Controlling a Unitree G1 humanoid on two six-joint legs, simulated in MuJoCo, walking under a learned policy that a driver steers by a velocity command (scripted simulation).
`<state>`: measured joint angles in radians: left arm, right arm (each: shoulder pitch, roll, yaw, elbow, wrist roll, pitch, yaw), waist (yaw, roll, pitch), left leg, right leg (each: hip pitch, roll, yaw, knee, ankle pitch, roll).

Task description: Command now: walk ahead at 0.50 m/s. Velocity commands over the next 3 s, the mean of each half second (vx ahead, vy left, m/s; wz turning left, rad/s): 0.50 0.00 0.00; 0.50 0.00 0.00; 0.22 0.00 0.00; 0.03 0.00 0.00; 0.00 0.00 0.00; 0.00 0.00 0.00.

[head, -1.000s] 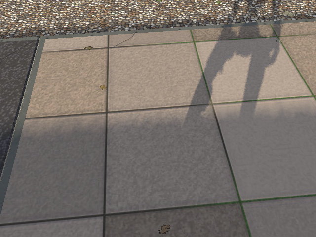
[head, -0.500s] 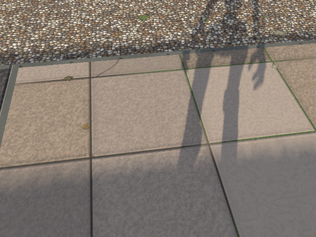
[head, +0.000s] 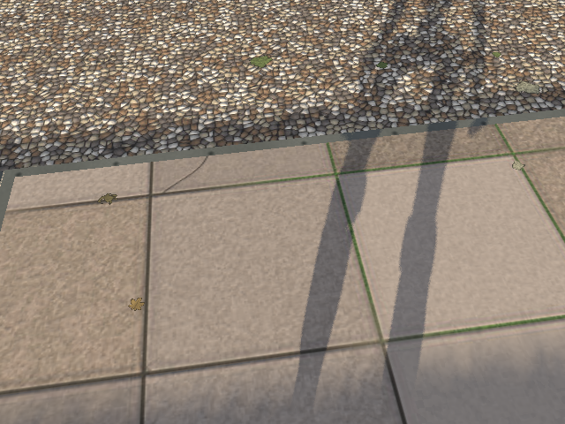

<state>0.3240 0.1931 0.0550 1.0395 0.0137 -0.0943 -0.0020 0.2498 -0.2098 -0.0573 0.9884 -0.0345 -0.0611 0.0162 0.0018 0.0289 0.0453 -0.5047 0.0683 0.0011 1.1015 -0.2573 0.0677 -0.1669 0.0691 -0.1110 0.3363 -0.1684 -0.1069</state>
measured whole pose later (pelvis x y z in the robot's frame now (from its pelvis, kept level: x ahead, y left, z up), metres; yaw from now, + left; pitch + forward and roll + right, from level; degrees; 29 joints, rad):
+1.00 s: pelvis +0.54 +0.01 -0.02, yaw +0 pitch +0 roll +0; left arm 0.09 0.20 0.05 0.91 0.03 -0.08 -0.01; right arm 0.42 -0.19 -0.04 1.06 0.00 -0.08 -0.01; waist -0.03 0.02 0.06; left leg -0.18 -0.02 0.02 1.03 -0.41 0.08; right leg -0.39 0.03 -0.11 0.55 -0.16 -0.10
